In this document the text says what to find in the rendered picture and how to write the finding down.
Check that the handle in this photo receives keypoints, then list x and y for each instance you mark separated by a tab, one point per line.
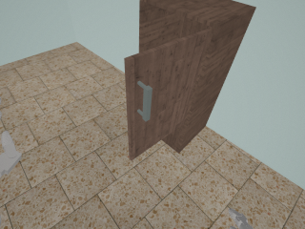
147	101

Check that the cupboard door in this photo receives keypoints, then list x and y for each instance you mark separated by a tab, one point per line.
171	70

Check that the robot right hand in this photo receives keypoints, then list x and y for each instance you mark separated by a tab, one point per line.
240	220

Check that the robot left hand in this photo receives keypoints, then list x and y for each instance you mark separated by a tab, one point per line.
11	157

